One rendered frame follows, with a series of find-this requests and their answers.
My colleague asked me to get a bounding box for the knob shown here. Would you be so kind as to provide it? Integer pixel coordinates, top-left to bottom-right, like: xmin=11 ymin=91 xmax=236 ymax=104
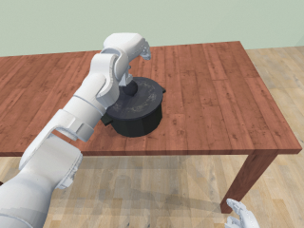
xmin=123 ymin=80 xmax=138 ymax=96

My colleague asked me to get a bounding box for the lid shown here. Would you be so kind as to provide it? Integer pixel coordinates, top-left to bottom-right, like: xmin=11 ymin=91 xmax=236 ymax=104
xmin=105 ymin=77 xmax=163 ymax=121

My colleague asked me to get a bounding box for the table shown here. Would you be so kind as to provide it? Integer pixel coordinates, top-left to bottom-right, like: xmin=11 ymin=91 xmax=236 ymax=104
xmin=0 ymin=41 xmax=303 ymax=214

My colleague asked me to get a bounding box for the pot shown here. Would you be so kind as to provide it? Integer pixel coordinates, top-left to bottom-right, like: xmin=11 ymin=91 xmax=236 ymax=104
xmin=101 ymin=86 xmax=166 ymax=138

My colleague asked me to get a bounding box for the robot left upper arm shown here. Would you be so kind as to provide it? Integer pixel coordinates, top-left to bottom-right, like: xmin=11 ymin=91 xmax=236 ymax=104
xmin=0 ymin=133 xmax=83 ymax=228

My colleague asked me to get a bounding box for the robot right hand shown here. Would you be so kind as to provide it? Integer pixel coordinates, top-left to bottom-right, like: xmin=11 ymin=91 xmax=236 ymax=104
xmin=224 ymin=199 xmax=260 ymax=228

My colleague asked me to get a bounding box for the robot left forearm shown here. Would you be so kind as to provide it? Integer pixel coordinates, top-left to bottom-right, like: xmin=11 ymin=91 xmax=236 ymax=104
xmin=18 ymin=46 xmax=129 ymax=171

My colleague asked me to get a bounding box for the robot left hand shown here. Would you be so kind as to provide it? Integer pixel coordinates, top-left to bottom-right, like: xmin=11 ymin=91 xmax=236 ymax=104
xmin=103 ymin=32 xmax=151 ymax=86

